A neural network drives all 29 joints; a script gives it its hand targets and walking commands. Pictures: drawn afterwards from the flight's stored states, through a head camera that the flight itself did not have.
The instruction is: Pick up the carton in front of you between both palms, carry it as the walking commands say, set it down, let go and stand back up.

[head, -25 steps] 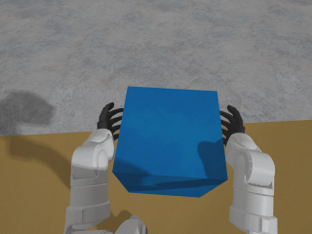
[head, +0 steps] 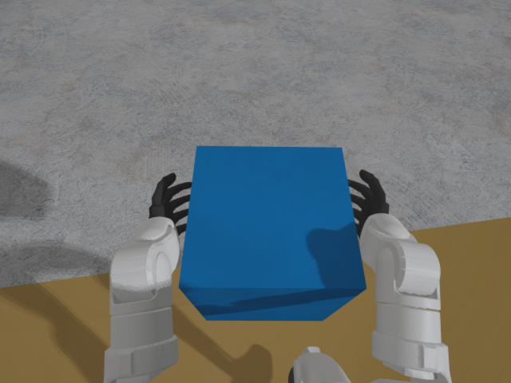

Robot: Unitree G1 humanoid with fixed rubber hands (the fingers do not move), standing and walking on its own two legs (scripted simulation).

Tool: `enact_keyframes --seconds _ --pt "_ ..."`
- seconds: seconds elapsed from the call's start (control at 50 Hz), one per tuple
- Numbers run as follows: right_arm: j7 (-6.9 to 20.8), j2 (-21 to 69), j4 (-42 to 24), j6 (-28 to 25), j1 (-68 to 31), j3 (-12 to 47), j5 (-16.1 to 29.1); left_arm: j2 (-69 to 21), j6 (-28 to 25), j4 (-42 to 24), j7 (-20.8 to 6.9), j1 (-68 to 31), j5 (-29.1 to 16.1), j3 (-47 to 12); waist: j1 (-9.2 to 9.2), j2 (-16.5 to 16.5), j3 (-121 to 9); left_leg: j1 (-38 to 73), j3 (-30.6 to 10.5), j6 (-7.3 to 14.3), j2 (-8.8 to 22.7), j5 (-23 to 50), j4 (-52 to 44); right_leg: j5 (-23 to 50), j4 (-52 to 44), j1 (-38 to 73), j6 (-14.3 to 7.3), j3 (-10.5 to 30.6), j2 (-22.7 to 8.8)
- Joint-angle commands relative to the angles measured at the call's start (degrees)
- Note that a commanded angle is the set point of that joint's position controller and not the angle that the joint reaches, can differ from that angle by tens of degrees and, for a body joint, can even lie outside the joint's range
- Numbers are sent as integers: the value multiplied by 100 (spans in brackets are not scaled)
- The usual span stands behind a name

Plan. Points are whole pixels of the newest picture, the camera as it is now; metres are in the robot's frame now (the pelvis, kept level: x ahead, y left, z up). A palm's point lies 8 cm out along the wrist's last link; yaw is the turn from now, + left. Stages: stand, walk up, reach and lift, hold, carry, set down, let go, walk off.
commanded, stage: carry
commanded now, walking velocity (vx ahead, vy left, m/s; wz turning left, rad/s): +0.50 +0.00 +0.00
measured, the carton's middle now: (266, 243) +0.33 -0.01 +0.02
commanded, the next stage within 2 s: none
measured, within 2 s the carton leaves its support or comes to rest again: neither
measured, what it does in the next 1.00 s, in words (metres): goes down: right foot, then left foot 0.03 m lower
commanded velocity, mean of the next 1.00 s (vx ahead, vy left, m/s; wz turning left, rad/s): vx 0.50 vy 0.00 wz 0.00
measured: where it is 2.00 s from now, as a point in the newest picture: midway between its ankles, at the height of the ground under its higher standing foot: (249, 175)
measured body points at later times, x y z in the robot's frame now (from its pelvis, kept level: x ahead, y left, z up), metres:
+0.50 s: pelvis +0.30 -0.03 -0.03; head +0.34 -0.04 +0.42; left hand +0.63 +0.14 +0.05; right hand +0.65 -0.17 +0.05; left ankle +0.42 +0.13 -0.71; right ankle +0.24 -0.07 -0.76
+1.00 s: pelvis +0.61 +0.02 -0.06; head +0.64 +0.03 +0.39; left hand +0.95 +0.15 +0.01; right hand +0.94 -0.15 +0.01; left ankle +0.56 +0.06 -0.79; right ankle +0.70 -0.14 -0.73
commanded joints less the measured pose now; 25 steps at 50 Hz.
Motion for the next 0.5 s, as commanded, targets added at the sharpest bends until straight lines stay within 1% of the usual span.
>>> enact_keyframes --seconds 0.0,0.02,0.04,0.06,0.08,0.1,0.12,0.14,0.16,0.18,0.2,0.22,0.24,0.26,0.28,0.3,0.34,0.38,0.4,0.44,0.48 --pt "221 3977 -595 90 -2794 3651 1079 -3809 -53 -360 13 -3087 -811 -3549 -237 572 -1831 2059 -845 290 1066 4647 -11 720 -1018 -119 -78 -539 404" --pt "200 3897 -550 130 -2734 3609 1038 -3715 1 -349 19 -3043 -793 -3506 -259 608 -1758 2069 -805 275 1040 4593 30 916 -1379 70 -123 -587 442" --pt "180 3839 -501 170 -2716 3575 1007 -3632 53 -329 23 -3016 -774 -3454 -231 652 -1695 1979 -760 249 1056 4549 79 1121 -1720 411 -191 -589 460" --pt "163 3807 -451 212 -2727 3555 983 -3545 101 -291 26 -2993 -750 -3383 -117 711 -1698 1813 -672 178 1069 4749 256 1233 -1970 912 -276 -618 520" --pt "148 3796 -404 254 -2748 3537 962 -3455 141 -224 30 -2950 -721 -3303 60 782 -1797 1658 -595 70 1093 4994 629 1219 -2086 1523 -340 -679 592" --pt "135 3802 -372 296 -2817 3518 947 -3397 169 -129 36 -2856 -687 -3221 314 673 -2015 1396 -370 -73 1034 4994 1381 1309 -2346 2407 -368 -759 632" --pt "116 3786 -331 328 -2898 3493 928 -3382 191 -72 37 -2819 -639 -3148 558 361 -2260 616 -188 -184 877 3971 2398 1506 -2342 3538 -376 -493 325" --pt "86 3750 -313 371 -2996 3466 887 -3277 221 19 33 -2688 -594 -3039 581 -361 -2634 -656 -99 -249 603 1197 3522 2962 -1518 4806 -383 720 -754" --pt "65 3862 -147 423 -2948 3402 880 -3120 245 90 83 -2922 -573 -2951 636 -1531 -3015 -2591 -340 -546 -182 -1934 5254 3673 -1314 6315 -1445 2897 -2137" --pt "36 3775 -224 433 -2877 3329 823 -3322 242 231 88 -2690 -686 -3052 831 -1350 -3190 -3224 -691 -383 -57 -1688 5805 1562 -1813 6205 -1846 3548 -2073" --pt "21 3947 -251 427 -3082 3306 813 -3603 201 135 35 -2868 -804 -3145 764 -1033 -2749 -3440 -736 -274 187 -1376 5644 735 -2126 5577 -1638 3265 -1677" --pt "20 4139 -274 391 -3217 3259 771 -3912 166 -33 -45 -3220 -971 -3313 676 -492 -2454 -3312 -721 -263 327 -1027 5283 614 -2288 4937 -1431 2782 -1474" --pt "34 4290 -265 345 -3302 3187 662 -4188 120 -182 -130 -3607 -1135 -3507 574 -228 -2213 -3114 -671 -293 469 -822 4878 771 -2405 4338 -1300 2381 -1373" --pt "60 4415 -224 296 -3287 3153 582 -4415 60 -270 -214 -3910 -1309 -3683 498 -137 -2182 -2823 -682 -316 568 -684 4504 591 -2536 3916 -1193 2122 -1286" --pt "88 4503 -215 244 -3269 3186 542 -4558 -8 -342 -285 -4095 -1441 -3806 471 -185 -2175 -2677 -608 -346 594 -618 4208 574 -2603 3719 -1129 1935 -1210" --pt "108 4558 -195 190 -3230 3243 520 -4614 -66 -371 -336 -4159 -1521 -3878 475 -281 -2196 -2671 -546 -378 614 -510 3961 773 -2611 3696 -1116 1765 -1165" --pt "112 4555 -181 93 -3107 3343 487 -4605 -144 -350 -383 -4057 -1583 -3949 524 -448 -2256 -2950 -460 -429 667 -164 3469 1568 -2510 4009 -1084 1492 -1099" --pt "89 4486 -240 28 -2980 3404 470 -4508 -185 -323 -382 -3839 -1567 -3959 605 -490 -2282 -3245 -370 -465 679 277 3043 2407 -2358 4393 -1000 1260 -1025" --pt "75 4438 -298 10 -2942 3428 476 -4442 -195 -330 -371 -3739 -1554 -3952 647 -495 -2272 -3337 -328 -472 679 551 2817 2706 -2288 4550 -943 1135 -958" --pt "49 4313 -471 2 -2930 3469 521 -4292 -197 -395 -339 -3603 -1537 -3926 712 -536 -2199 -3359 -201 -452 624 1080 2304 3060 -2200 4739 -835 900 -772" --pt "24 4146 -594 43 -2895 3483 549 -4120 -161 -412 -290 -3449 -1484 -3859 788 -549 -2063 -3287 -41 -409 509 1488 1728 3228 -2118 4884 -789 723 -597"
